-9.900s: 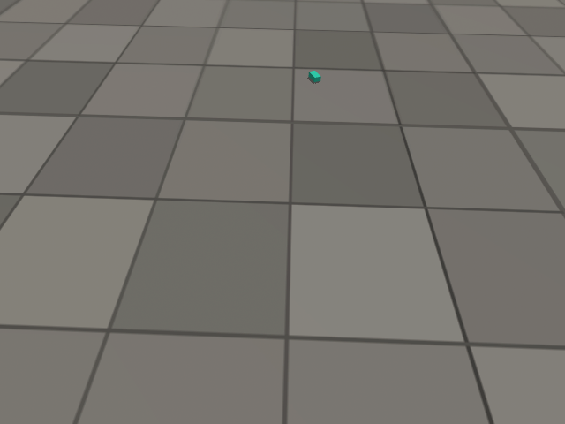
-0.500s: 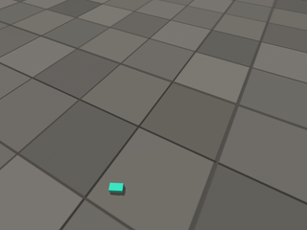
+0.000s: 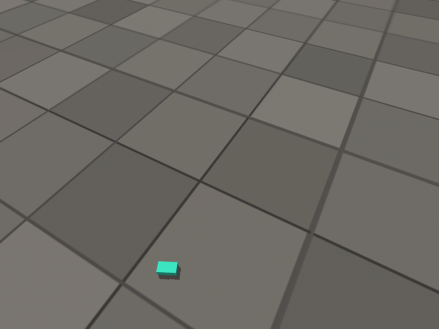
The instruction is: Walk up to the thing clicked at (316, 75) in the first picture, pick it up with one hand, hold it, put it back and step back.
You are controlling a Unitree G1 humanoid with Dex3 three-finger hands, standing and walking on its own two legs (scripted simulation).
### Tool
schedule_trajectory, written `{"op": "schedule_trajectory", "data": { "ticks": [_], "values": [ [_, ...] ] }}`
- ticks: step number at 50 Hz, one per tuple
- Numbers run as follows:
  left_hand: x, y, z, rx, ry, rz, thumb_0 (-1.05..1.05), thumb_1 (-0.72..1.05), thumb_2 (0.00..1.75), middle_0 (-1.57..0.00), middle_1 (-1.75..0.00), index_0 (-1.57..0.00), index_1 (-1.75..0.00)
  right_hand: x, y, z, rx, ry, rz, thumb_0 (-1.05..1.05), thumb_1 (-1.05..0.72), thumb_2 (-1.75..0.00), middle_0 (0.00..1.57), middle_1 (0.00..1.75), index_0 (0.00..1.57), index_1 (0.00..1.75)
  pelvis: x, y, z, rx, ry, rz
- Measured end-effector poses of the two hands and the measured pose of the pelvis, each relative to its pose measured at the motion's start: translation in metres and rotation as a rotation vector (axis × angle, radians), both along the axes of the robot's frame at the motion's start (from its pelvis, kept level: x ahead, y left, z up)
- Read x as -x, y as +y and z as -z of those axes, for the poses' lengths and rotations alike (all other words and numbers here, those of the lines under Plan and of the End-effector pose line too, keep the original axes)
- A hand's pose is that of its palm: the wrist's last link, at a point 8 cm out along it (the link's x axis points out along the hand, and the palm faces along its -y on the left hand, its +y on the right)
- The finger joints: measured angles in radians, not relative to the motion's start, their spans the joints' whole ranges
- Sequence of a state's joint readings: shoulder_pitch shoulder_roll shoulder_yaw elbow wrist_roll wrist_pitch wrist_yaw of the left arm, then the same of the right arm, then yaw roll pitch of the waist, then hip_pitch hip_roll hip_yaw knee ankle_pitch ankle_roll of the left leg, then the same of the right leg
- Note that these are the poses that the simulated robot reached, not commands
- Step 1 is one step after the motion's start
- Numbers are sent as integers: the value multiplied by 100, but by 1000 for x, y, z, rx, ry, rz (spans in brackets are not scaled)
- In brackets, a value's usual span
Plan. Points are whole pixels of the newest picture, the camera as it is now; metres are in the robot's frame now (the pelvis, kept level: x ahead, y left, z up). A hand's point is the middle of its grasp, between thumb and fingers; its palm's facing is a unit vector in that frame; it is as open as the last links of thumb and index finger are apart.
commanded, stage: stand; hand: left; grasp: from above
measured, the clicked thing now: (167, 268) +0.50 +0.23 -0.77
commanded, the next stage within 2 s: rise first in 0.78 s
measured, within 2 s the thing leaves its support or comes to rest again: neither
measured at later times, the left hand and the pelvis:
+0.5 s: hand out of the picture +0.07 +0.25 -0.16, palm faces -0.03 -0.94 -0.35, open 7.4 cm; pelvis +0.00 +0.00 +0.00, yaw +0 degrees
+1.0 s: hand out of the picture +0.11 +0.25 -0.16, palm faces +0.05 -0.94 -0.33, open 7.6 cm; pelvis -0.01 +0.00 -0.01, yaw +2 degrees
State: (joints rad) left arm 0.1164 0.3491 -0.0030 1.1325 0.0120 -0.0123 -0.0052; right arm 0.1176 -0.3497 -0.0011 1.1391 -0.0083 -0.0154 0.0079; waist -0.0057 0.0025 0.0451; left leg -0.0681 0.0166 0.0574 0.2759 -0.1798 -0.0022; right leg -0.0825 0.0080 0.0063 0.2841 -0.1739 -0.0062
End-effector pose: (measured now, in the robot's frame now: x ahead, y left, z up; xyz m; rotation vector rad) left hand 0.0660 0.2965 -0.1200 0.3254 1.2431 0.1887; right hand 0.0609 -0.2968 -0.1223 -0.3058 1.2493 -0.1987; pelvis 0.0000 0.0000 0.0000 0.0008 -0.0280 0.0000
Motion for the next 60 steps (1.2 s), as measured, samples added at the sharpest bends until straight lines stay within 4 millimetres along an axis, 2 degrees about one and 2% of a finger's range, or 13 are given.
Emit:
{"op": "schedule_trajectory", "data": {
  "ticks": [16,39,45,47,50,54,57,60],
  "values": [
    [-3,2,-2,-6,-16,-3,1,90,89,-20,-30,-20,-30,-6,2,-1,-2,-17,-8,1,-90,-90,20,30,21,30,0,0,0,-1,-2,-4],
    [4,0,1,-1,4,-5,1,90,89,-20,-30,-20,-30,-1,0,-1,2,3,-6,1,-90,-90,20,30,21,30,1,-1,0,1,1,-7],
    [2,0,0,-1,-3,-1,1,90,89,-20,-31,-20,-30,-2,0,-1,1,-3,-5,1,-90,-90,20,30,21,30,0,0,0,1,0,-7],
    [-7,-2,-1,2,-56,-26,1,89,89,-21,-32,-20,-32,-6,3,-2,1,-51,-3,1,-90,-90,20,30,21,30,3,0,2,2,22,-20],
    [-29,-5,3,16,-112,-52,1,81,89,-22,-39,-21,-39,-12,14,0,-13,-102,-25,1,-90,-90,20,30,21,30,11,-1,6,4,57,-35],
    [-59,-2,10,26,-145,3,1,63,86,-23,-56,-23,-55,-14,27,5,-36,-140,-23,1,-89,-90,20,30,21,30,18,-2,15,6,120,-34],
    [-70,1,12,12,-155,47,1,44,83,-24,-68,-25,-67,-14,35,9,-52,-165,-5,1,-89,-90,20,30,21,30,17,-1,21,6,146,-28],
    [-69,3,12,-14,-137,70,1,24,82,-26,-77,-27,-75,-16,42,12,-67,-186,1,1,-89,-90,20,30,21,30,15,2,25,10,159,-29]
  ]
}}
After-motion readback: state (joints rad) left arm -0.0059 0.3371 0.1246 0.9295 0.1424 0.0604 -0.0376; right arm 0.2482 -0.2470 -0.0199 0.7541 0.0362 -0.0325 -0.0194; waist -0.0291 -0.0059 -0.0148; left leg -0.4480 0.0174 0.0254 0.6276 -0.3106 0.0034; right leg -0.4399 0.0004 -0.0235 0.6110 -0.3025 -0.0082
